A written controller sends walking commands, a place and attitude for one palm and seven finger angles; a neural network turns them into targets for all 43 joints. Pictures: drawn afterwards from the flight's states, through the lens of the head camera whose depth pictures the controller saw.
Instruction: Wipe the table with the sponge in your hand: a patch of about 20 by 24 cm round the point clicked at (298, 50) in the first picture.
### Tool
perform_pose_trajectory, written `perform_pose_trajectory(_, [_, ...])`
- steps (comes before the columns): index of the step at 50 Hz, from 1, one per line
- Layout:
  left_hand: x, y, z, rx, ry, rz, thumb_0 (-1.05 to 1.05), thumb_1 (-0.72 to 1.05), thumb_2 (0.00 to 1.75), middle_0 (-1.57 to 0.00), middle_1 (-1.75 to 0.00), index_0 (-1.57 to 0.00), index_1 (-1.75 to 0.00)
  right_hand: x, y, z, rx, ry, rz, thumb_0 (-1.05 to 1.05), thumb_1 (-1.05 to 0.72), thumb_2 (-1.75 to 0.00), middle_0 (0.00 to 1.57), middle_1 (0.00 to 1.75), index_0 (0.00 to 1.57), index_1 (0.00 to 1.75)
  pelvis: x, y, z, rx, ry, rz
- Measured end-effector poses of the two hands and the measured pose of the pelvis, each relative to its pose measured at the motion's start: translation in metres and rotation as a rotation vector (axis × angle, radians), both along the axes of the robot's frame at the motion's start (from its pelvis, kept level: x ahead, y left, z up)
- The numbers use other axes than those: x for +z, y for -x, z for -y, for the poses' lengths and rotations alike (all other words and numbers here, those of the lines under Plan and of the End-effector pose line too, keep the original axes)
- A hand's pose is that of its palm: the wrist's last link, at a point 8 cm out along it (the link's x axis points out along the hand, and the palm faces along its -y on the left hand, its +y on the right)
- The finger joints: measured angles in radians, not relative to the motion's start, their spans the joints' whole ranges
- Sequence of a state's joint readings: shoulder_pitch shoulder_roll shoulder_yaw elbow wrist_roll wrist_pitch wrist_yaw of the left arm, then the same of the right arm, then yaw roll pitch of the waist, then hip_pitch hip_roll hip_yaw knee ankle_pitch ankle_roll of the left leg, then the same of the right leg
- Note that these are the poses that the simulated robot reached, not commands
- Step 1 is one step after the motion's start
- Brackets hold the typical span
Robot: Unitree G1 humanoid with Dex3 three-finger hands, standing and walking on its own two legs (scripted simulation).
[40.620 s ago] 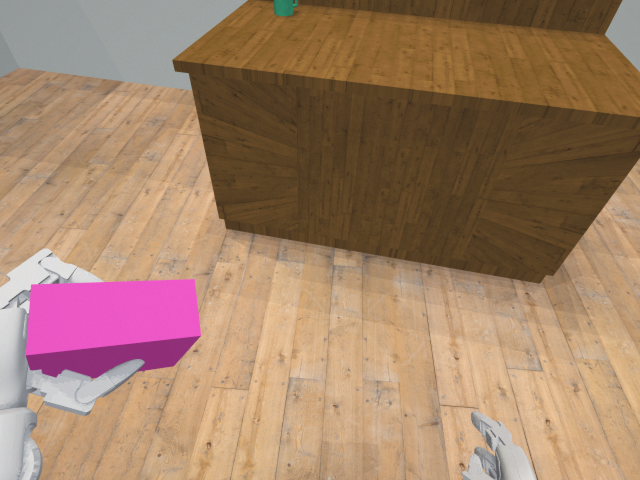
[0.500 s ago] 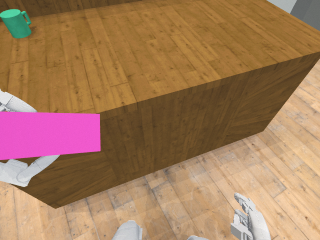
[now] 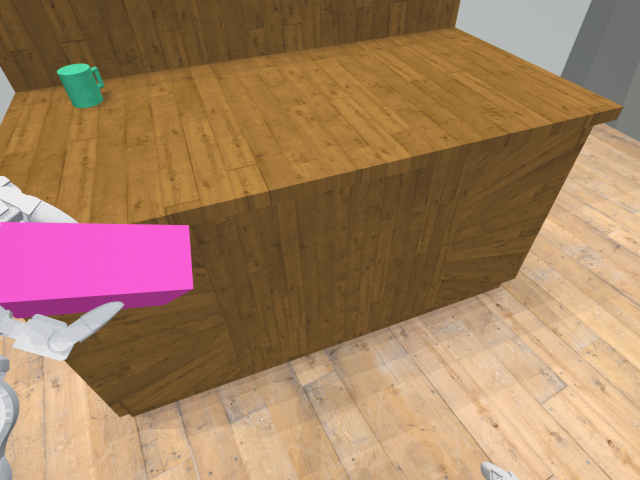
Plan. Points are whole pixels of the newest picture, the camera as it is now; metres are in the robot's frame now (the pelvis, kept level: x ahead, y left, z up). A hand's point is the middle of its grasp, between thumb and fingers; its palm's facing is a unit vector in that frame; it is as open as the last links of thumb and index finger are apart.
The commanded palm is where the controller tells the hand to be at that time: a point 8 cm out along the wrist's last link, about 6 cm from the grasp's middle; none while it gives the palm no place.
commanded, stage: stop stepping back and stand still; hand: left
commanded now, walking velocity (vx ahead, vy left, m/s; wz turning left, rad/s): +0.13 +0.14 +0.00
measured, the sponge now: (127, 271) +0.25 +0.19 +0.22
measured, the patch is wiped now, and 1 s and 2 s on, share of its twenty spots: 1.00 1.00 1.00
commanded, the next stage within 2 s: stand and wait in 0.56 s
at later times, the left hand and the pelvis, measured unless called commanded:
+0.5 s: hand (77, 319) +0.18 +0.19 +0.24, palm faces +0.43 -0.82 -0.39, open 9.9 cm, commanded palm +0.14 +0.24 +0.26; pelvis -0.02 -0.04 +0.03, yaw +1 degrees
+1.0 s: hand (11, 308) +0.19 +0.25 +0.24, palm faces +0.43 -0.81 -0.40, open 9.9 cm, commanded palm +0.14 +0.29 +0.26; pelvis -0.02 +0.01 +0.03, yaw +0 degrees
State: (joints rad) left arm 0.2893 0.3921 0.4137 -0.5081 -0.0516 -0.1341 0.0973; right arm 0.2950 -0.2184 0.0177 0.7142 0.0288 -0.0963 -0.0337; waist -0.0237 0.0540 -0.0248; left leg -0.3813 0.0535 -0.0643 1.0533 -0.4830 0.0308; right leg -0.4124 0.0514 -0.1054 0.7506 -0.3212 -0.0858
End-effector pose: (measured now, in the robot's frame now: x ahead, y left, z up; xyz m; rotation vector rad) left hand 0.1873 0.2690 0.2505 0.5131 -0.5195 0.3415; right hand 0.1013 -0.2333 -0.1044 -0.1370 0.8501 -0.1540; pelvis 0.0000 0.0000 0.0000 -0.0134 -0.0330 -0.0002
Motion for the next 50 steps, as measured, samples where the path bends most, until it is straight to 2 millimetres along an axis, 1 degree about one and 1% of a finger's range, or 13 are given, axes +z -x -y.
perform_pose_trajectory(2, [-0.001, 0.008, 0.01, -0.037, 0.003, -0.027, -0.01, -0.49, 1.05, -0.75, -1.35, -0.76, -1.36, 0.006, 0.002, 0.005, -0.01, 0.002, -0.005, 0.02, -0.9, -0.9, 0.2, 0.3, 0.2, 0.3, 0.005, 0.006, 0.003, -0.007, -0.006, -0.003])
perform_pose_trajectory(5, [0.004, 0.022, 0.02, -0.066, -0.016, -0.053, -0.01, -0.49, 1.05, -0.76, -1.35, -0.76, -1.36, 0.023, 0.003, 0.011, -0.023, 0.018, 0.02, 0.02, -0.9, -0.9, 0.2, 0.3, 0.2, 0.3, 0.015, 0.011, 0.008, -0.016, -0.03, -0.015])
perform_pose_trajectory(7, [0.008, 0.029, 0.022, -0.068, -0.032, -0.048, -0.01, -0.49, 1.05, -0.76, -1.35, -0.76, -1.36, 0.034, 0.0, 0.014, -0.018, 0.043, 0.055, 0.02, -0.9, -0.9, 0.2, 0.3, 0.2, 0.3, 0.018, 0.015, 0.01, -0.022, -0.038, -0.02])
perform_pose_trajectory(10, [0.013, 0.036, 0.019, -0.045, -0.056, -0.024, -0.01, -0.49, 1.05, -0.76, -1.35, -0.76, -1.36, 0.043, -0.008, 0.02, -0.002, 0.074, 0.119, 0.02, -0.9, -0.9, 0.2, 0.3, 0.2, 0.3, 0.017, 0.022, 0.011, -0.024, -0.031, -0.014])
perform_pose_trajectory(15, [0.01, 0.036, 0.01, 0.076, -0.03, -0.049, -0.01, -0.49, 1.05, -0.76, -1.35, -0.76, -1.36, 0.045, -0.022, 0.026, 0.016, 0.034, 0.196, 0.02, -0.9, -0.9, 0.2, 0.3, 0.2, 0.3, 0.016, 0.021, 0.022, -0.007, -0.051, -0.002])
perform_pose_trajectory(17, [0.002, 0.038, 0.013, 0.102, -0.01, -0.066, -0.01, -0.49, 1.05, -0.76, -1.35, -0.76, -1.36, 0.04, -0.028, 0.029, 0.048, 0.03, 0.193, 0.02, -0.9, -0.9, 0.2, 0.3, 0.2, 0.3, 0.012, 0.022, 0.028, 0.009, -0.042, 0.002])
perform_pose_trajectory(20, [-0.007, 0.042, 0.024, 0.088, 0.056, -0.093, -0.01, -0.49, 1.05, -0.75, -1.35, -0.76, -1.36, 0.039, -0.031, 0.033, 0.084, 0.031, 0.137, 0.02, -0.9, -0.9, 0.2, 0.3, 0.2, 0.3, 0.018, 0.023, 0.034, 0.026, -0.029, 0.002])
perform_pose_trajectory(24, [0.001, 0.048, 0.041, 0.049, 0.052, -0.106, -0.01, -0.49, 1.05, -0.75, -1.35, -0.76, -1.36, 0.051, -0.031, 0.036, 0.091, 0.035, 0.108, 0.02, -0.9, -0.9, 0.2, 0.3, 0.2, 0.3, 0.031, 0.02, 0.04, 0.018, -0.059, -0.021])
perform_pose_trajectory(27, [0.012, 0.047, 0.046, 0.035, 0.004, -0.093, -0.01, -0.49, 1.05, -0.76, -1.35, -0.76, -1.36, 0.056, -0.035, 0.038, 0.086, 0.046, 0.127, 0.02, -0.9, -0.9, 0.2, 0.3, 0.2, 0.3, 0.034, 0.018, 0.04, 0.014, -0.069, -0.025])
perform_pose_trajectory(31, [0.017, 0.037, 0.038, 0.037, -0.035, -0.07, -0.01, -0.49, 1.05, -0.76, -1.35, -0.76, -1.36, 0.051, -0.043, 0.041, 0.068, 0.056, 0.142, 0.02, -0.9, -0.9, 0.2, 0.3, 0.2, 0.3, 0.029, 0.017, 0.034, 0.022, -0.028, -0.025])
perform_pose_trajectory(36, [0.007, 0.029, 0.021, 0.059, -0.02, -0.128, -0.01, -0.49, 1.05, -0.75, -1.35, -0.76, -1.36, 0.053, -0.046, 0.035, 0.043, 0.046, 0.149, 0.02, -0.9, -0.9, 0.2, 0.3, 0.2, 0.3, 0.029, 0.018, 0.024, 0.013, -0.03, -0.014])
perform_pose_trajectory(42, [-0.003, 0.034, 0.01, 0.032, 0.0, -0.163, -0.01, -0.49, 1.05, -0.75, -1.35, -0.76, -1.36, 0.058, -0.042, 0.017, 0.048, 0.059, 0.16, 0.02, -0.9, -0.9, 0.2, 0.3, 0.2, 0.3, 0.029, 0.019, 0.009, 0.004, -0.02, -0.012])
perform_pose_trajectory(50, [0.0, 0.036, -0.016, 0.045, 0.028, -0.104, -0.01, -0.49, 1.05, -0.76, -1.35, -0.76, -1.36, 0.06, -0.036, -0.014, 0.076, 0.06, 0.142, 0.02, -0.9, -0.9, 0.2, 0.3, 0.2, 0.3, 0.031, 0.022, -0.009, -0.008, -0.015, -0.012])
